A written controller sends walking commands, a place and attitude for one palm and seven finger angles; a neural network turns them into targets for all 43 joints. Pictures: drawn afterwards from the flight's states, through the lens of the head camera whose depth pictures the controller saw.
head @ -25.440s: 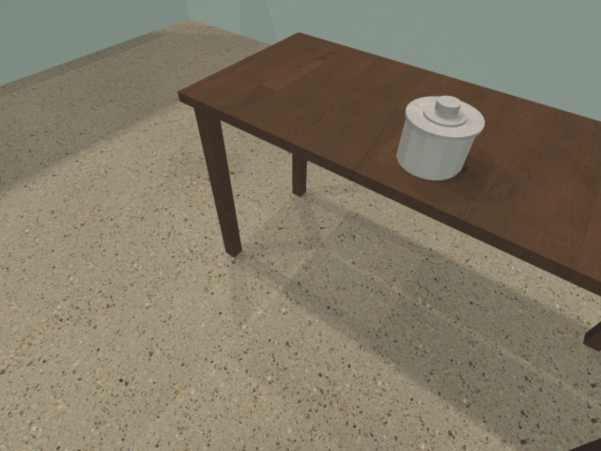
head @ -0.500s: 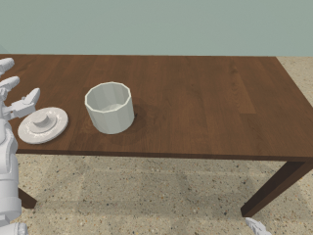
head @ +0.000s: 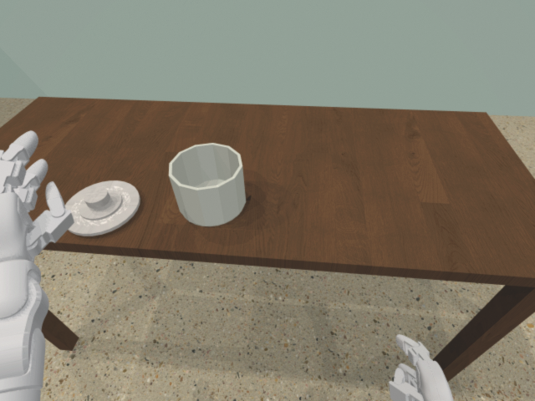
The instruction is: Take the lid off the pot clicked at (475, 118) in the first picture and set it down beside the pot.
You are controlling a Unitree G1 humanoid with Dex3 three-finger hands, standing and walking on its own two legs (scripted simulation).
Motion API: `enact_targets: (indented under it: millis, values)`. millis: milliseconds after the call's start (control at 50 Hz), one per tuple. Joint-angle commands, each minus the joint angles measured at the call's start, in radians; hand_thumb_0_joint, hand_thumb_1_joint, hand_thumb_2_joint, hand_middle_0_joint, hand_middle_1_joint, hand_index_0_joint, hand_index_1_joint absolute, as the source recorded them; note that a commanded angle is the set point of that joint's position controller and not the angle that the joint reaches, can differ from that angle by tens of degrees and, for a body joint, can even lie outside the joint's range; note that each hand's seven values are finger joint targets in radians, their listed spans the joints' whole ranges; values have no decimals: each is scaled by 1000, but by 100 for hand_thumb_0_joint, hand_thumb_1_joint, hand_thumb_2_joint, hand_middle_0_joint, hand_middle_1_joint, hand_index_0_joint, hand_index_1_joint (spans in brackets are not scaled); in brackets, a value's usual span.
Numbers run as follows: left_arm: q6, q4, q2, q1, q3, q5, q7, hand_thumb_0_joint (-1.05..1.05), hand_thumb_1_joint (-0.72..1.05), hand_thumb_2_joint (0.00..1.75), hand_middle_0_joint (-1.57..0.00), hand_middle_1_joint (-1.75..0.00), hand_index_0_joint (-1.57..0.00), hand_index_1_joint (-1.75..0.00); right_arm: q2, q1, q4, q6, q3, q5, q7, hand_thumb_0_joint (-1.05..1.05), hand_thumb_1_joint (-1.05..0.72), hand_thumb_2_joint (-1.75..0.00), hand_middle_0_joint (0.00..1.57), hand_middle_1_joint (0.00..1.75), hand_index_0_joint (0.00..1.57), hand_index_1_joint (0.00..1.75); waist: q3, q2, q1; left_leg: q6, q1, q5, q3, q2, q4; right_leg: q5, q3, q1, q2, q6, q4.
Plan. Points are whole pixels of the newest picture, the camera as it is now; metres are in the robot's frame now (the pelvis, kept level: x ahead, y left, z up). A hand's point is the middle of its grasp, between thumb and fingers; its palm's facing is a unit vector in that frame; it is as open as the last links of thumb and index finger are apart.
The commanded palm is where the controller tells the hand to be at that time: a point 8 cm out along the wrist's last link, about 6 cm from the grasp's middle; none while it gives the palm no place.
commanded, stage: draw the hand back to the body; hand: left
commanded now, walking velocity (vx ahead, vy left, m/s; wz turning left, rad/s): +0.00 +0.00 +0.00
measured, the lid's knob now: (97, 197) +0.47 +0.42 +0.00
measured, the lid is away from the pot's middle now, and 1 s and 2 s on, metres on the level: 0.24 0.24 0.24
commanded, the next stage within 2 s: step back with the hand held close in 0.68 s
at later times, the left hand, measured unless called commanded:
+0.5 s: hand (53, 290) +0.18 +0.25 +0.17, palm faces +0.40 -0.86 -0.32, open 7.4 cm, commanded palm +0.11 +0.29 +0.18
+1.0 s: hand (40, 304) +0.16 +0.26 +0.16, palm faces +0.36 -0.84 -0.41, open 7.4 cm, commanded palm +0.10 +0.31 +0.18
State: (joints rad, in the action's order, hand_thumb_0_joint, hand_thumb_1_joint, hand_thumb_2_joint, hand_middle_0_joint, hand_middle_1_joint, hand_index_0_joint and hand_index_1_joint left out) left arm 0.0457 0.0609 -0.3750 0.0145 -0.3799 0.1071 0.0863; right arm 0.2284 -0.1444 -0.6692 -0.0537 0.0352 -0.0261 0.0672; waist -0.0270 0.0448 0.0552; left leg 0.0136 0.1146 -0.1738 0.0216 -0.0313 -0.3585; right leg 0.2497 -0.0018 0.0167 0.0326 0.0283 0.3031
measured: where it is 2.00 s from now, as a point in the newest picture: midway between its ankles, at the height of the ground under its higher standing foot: outside the picture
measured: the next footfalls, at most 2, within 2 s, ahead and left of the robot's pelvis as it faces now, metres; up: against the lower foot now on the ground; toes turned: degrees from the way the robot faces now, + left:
right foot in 1.82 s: -0.15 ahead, -0.05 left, +0.00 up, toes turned -2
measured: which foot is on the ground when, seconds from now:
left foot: down 0.00-1.00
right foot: down 0.00-1.00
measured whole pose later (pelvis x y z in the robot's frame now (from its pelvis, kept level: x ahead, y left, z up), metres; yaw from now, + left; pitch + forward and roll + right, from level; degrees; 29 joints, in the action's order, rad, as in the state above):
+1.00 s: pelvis -0.02 +0.03 +0.00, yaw +1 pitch -2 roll -2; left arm 0.15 0.55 -0.35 0.55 -0.33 0.07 0.07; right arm 0.23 -0.17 -0.59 -0.03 0.01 -0.01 0.06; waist -0.03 0.04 0.03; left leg -0.02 0.24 -0.19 0.00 -0.01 -0.47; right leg 0.25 0.02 -0.07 0.02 -0.01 0.36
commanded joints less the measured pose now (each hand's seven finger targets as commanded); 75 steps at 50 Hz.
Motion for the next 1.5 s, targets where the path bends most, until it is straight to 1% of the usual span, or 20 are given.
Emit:
enact_targets:
  millis: [0,40,120,220,320,500,680,760,780,800,820,940,1020,1060,1140,1220,1320,1400,1440,1480]
  values:
    - [77,296,-247,-194,-86,1,18,0,90,90,-20,-30,-20,-30,114,132,147,-64,-39,6,15,0,-90,-90,20,30,20,30,163,35,-8,-52,-184,236,25,26,13,-304,22,-101,-4,-14,-51]
    - [76,283,-240,-118,-97,6,14,0,90,90,-20,-30,-20,-30,115,134,144,-60,-42,5,14,0,-90,-90,20,30,20,30,128,-3,-5,-52,-166,209,23,23,20,-273,24,-106,-3,-14,-64]
    - [88,387,-194,-51,-49,4,5,0,90,90,-20,-30,-20,-30,104,150,158,-70,-38,12,13,0,-90,-90,20,30,20,30,124,32,-2,-50,-183,200,16,23,30,-249,24,-103,-6,-14,-67]
    - [94,433,-203,49,-73,4,10,0,90,90,-20,-30,-20,-30,102,151,153,-78,-41,18,14,0,-90,-90,20,30,20,30,93,-7,1,-48,-170,170,11,20,33,-209,23,-115,-6,-16,-83]
    - [109,513,-164,176,-47,3,3,0,90,90,-20,-30,-20,-30,92,154,160,-91,-42,24,14,0,-90,-90,20,30,20,30,80,32,6,-46,-170,133,8,18,36,-158,19,-119,-12,-13,-93]
    - [114,620,-135,369,-29,-6,7,0,90,90,-20,-30,-20,-30,81,150,170,-110,-42,30,12,0,-90,-90,20,30,20,30,29,24,10,-41,-144,87,-3,16,38,-101,21,-141,-11,-11,-102]
    - [113,631,-114,351,-1,-18,16,0,90,90,-20,-30,-20,-30,81,142,162,-125,-40,34,19,0,-90,-90,20,30,20,30,17,26,5,-41,-151,67,-14,15,37,-79,22,-153,-13,-9,-100]
    - [114,642,-127,353,-16,-20,17,0,90,90,-20,-30,-20,-30,82,144,163,-124,-41,36,19,0,-90,-90,20,30,20,30,25,17,8,-40,-143,73,-14,17,36,-87,20,-142,-13,-7,-95]
    - [162,762,-286,233,-172,-26,29,0,90,90,-20,-30,-20,-30,116,141,210,-91,-44,23,12,0,-90,-90,20,30,20,30,-35,6,-10,-65,-42,4,-44,7,-21,-113,-66,-242,-65,-15,-121]
    - [164,645,-183,370,-101,-23,19,0,90,90,-20,-30,-20,-30,92,121,190,-72,-42,29,12,0,-90,-90,20,30,20,30,-34,-66,-22,-67,-16,9,-58,12,-63,-111,-63,-251,-96,-13,-120]
    - [155,628,-145,420,-57,-30,10,0,90,90,-20,-30,-20,-30,93,117,198,-60,-46,27,7,0,-90,-90,20,30,20,30,-35,-99,-24,-66,-20,34,-60,13,-94,-127,-71,-274,-111,-13,-122]
    - [163,701,-152,530,-63,-28,1,0,90,90,-20,-30,-20,-30,111,82,250,-21,-69,14,4,0,-90,-90,20,30,20,30,109,2,-35,-64,-26,224,-59,-23,-83,-290,-15,-215,-104,-25,15]
    - [167,778,-187,565,-100,-27,8,0,90,90,-20,-30,-20,-30,111,67,282,5,-81,8,12,0,-90,-90,20,30,20,30,182,-27,-32,-69,-37,421,-70,-49,-95,-390,1,-178,-82,-40,88]
    - [167,811,-195,594,-106,-25,13,0,90,90,-20,-30,-20,-30,113,58,294,12,-82,4,12,0,-90,-90,20,30,20,30,207,18,-30,-70,-40,455,-80,-66,-87,-352,8,-175,-70,-41,123]
    - [171,848,-211,628,-127,-23,22,0,90,90,-20,-30,-20,-30,121,53,307,9,-87,4,12,0,-90,-90,20,30,20,30,204,90,-26,-73,30,340,-117,-92,-37,-199,18,-172,-44,-41,171]
    - [185,824,-196,638,-137,-27,28,0,90,90,-20,-30,-20,-30,126,44,312,-6,-91,5,12,0,-90,-90,20,30,20,30,150,100,-36,-82,193,28,-144,-109,24,-102,15,-139,-36,-39,206]
    - [201,768,-182,619,-136,-31,35,0,90,90,-20,-30,-20,-30,121,28,307,-24,-95,5,16,0,-90,-90,20,30,20,30,73,-4,-53,-71,296,-272,-140,-76,7,27,-19,-202,-63,-26,121]
    - [221,766,-176,579,-103,-40,50,0,90,90,-20,-30,-20,-30,117,10,277,-37,-99,11,20,0,-90,-90,20,30,20,30,46,-75,-66,-35,145,-251,-93,-16,-185,267,-92,-458,-149,24,-32]
    - [226,784,-195,555,-105,-46,63,0,90,90,-20,-30,-20,-30,112,6,257,-43,-98,17,23,0,-90,-90,20,30,20,30,58,-98,-71,-28,64,-208,-88,-2,-280,280,-120,-560,-189,46,-58]
    - [226,788,-169,528,-77,-50,68,0,90,90,-20,-30,-20,-30,109,12,255,-51,-92,17,27,0,-90,-90,20,30,20,30,50,-74,-78,-35,87,-183,-106,-11,-255,187,-93,-544,-178,36,-8]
